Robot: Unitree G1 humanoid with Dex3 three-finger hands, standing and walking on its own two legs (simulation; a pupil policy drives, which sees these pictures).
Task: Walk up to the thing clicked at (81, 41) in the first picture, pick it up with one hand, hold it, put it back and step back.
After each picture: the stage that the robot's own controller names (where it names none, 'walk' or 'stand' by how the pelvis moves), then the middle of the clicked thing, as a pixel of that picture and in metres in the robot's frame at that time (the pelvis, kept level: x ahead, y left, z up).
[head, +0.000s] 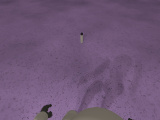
stand; (81, 37) +1.71 +0.25 -0.65
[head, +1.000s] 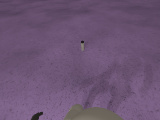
walk; (82, 45) +1.59 +0.31 -0.65
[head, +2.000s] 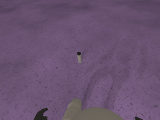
walk; (79, 57) +1.06 +0.28 -0.65
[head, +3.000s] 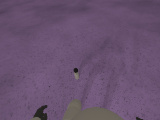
walk; (76, 74) +0.68 +0.26 -0.65
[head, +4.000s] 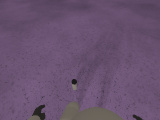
walk; (74, 84) +0.46 +0.19 -0.63
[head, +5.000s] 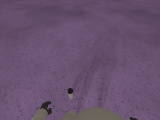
stand; (70, 93) +0.39 +0.21 -0.65
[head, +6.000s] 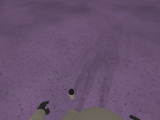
stand; (72, 94) +0.35 +0.20 -0.64
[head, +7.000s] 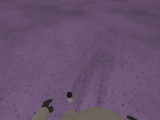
stand; (69, 97) +0.34 +0.20 -0.65
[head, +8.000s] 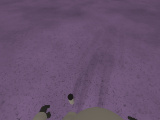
stand; (71, 99) +0.32 +0.20 -0.66
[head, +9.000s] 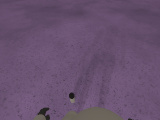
stand; (72, 98) +0.33 +0.18 -0.66
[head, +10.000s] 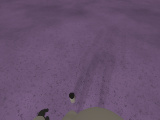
stand; (72, 98) +0.33 +0.18 -0.66
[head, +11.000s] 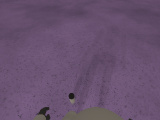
go down; (72, 98) +0.32 +0.18 -0.66
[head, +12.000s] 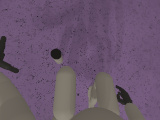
go down; (58, 57) +0.39 +0.26 -0.26
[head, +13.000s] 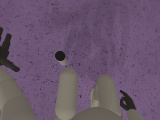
close in; (62, 59) +0.39 +0.26 -0.27
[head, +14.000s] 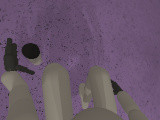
close in; (34, 56) +0.36 +0.31 -0.15
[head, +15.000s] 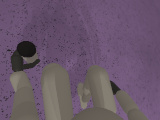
close; (30, 56) +0.36 +0.32 -0.15
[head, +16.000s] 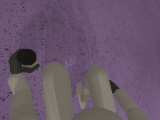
lift; (30, 61) +0.33 +0.31 -0.15
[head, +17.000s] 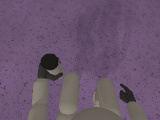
lift; (55, 68) +0.30 +0.24 -0.01
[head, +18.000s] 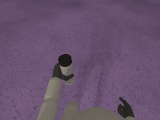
hold; (67, 71) +0.32 +0.15 +0.04
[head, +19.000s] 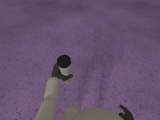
hold; (66, 71) +0.32 +0.16 +0.05
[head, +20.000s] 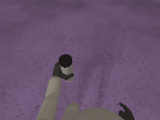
hold; (67, 70) +0.33 +0.16 +0.04
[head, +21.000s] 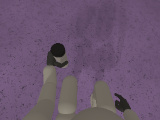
crouch; (61, 58) +0.40 +0.21 -0.05
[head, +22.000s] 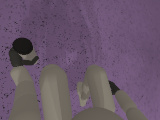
lower; (28, 54) +0.37 +0.31 -0.17
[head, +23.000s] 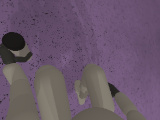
lower; (21, 50) +0.39 +0.33 -0.16
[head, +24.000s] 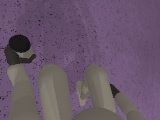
lower; (25, 51) +0.38 +0.33 -0.16
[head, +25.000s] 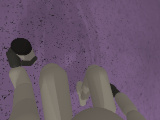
lower; (27, 54) +0.36 +0.32 -0.16
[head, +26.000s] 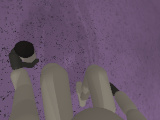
loosen; (28, 56) +0.36 +0.32 -0.16
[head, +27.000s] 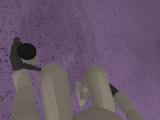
withdraw; (29, 57) +0.35 +0.31 -0.16
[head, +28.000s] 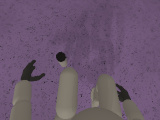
walk; (62, 60) +0.40 +0.26 -0.26
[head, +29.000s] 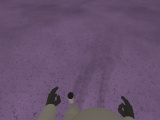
stand; (71, 98) +0.33 +0.18 -0.59
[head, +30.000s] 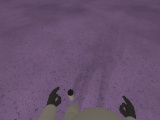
stand; (71, 95) +0.35 +0.20 -0.59
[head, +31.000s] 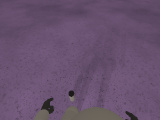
stand; (71, 96) +0.35 +0.19 -0.63
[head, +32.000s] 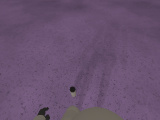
walk; (73, 91) +0.37 +0.18 -0.65
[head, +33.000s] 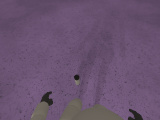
walk; (77, 80) +0.47 +0.16 -0.64
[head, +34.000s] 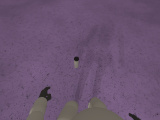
walk; (76, 62) +0.73 +0.17 -0.63
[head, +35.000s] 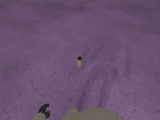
stand; (79, 62) +0.95 +0.19 -0.64
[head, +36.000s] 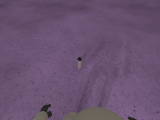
stand; (79, 63) +0.94 +0.19 -0.66
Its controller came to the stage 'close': yes
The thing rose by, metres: 0.68
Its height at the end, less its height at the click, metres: +0.00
